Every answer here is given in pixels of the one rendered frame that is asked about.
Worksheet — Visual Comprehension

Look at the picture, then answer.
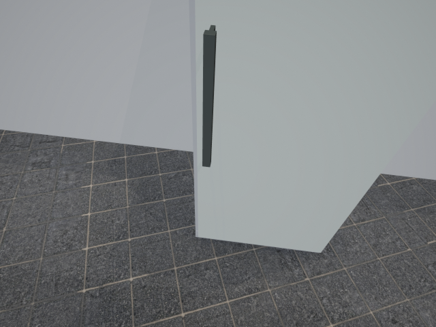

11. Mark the handle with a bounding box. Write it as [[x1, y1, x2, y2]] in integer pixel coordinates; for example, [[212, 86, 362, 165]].
[[202, 25, 217, 167]]

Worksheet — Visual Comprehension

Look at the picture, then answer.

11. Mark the fridge door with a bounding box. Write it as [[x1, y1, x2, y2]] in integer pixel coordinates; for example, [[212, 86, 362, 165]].
[[195, 0, 436, 253]]

